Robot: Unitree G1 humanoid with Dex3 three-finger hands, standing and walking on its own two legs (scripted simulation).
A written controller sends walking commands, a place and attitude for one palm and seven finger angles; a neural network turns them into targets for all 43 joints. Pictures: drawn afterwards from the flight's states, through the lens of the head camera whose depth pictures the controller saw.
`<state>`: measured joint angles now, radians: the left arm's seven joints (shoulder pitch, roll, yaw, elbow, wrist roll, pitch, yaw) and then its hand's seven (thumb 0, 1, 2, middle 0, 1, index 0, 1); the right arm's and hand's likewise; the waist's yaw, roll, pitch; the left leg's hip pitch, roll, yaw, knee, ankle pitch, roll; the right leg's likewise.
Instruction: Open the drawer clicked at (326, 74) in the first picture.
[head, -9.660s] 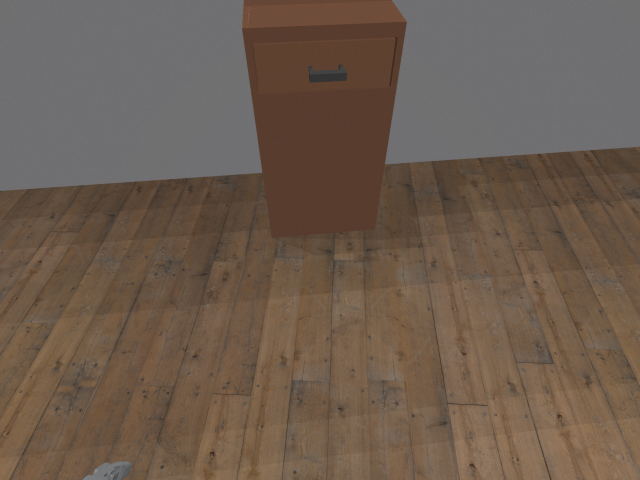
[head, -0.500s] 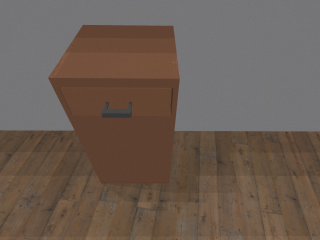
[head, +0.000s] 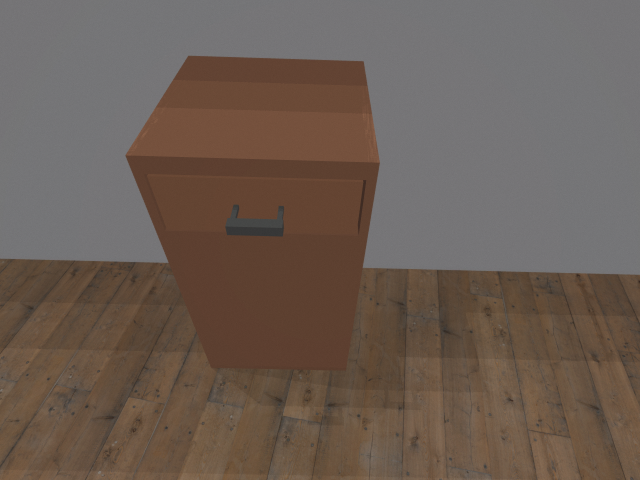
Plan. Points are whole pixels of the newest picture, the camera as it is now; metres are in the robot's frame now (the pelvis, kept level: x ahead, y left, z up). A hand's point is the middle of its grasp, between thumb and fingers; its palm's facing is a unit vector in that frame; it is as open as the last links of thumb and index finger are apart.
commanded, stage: shuffle to correct the standing spot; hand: left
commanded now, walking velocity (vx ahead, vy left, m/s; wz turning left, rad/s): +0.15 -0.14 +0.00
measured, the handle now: (256, 218) +0.58 +0.16 -0.04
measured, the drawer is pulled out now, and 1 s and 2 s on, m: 0.00 0.00 0.00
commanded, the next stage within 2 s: come to a stop and stand still in 0.28 s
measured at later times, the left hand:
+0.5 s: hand out of the picture -0.01 +0.12 -0.18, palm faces +0.12 -0.98 -0.14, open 7.4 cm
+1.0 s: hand out of the picture +0.05 +0.16 -0.17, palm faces +0.04 -0.96 -0.26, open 7.4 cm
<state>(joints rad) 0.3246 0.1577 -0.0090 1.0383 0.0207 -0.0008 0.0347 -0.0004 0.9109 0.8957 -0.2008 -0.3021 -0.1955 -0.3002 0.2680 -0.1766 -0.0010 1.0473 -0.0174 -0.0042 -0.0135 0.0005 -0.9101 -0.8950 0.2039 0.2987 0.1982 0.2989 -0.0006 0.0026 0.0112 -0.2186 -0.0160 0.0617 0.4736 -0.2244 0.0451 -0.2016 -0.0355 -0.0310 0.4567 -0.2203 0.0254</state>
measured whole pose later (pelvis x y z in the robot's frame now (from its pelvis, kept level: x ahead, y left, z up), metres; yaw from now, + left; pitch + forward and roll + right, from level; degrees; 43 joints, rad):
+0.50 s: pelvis +0.05 -0.03 +0.00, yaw +2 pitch +0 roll -2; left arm 0.43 0.10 0.03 1.08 0.03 -0.02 0.03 0.00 0.91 0.90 -0.20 -0.30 -0.19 -0.30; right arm 0.32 -0.17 -0.03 1.10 -0.02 0.00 -0.03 0.00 -0.91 -0.90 0.20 0.30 0.20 0.30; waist 0.01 0.02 0.01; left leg -0.35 0.05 0.08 0.71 -0.38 0.03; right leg -0.15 0.01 -0.11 0.46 -0.31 -0.02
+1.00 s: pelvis +0.03 -0.03 +0.00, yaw +1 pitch -1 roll -1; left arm 0.30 0.18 0.03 0.99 0.03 0.02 0.04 0.00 0.92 0.90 -0.20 -0.30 -0.19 -0.30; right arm 0.21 -0.17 -0.04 1.04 -0.02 0.03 -0.02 0.00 -0.92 -0.89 0.20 0.30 0.20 0.30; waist -0.01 0.03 0.02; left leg -0.30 0.04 0.12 0.52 -0.20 0.03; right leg -0.19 0.00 -0.08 0.51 -0.30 -0.02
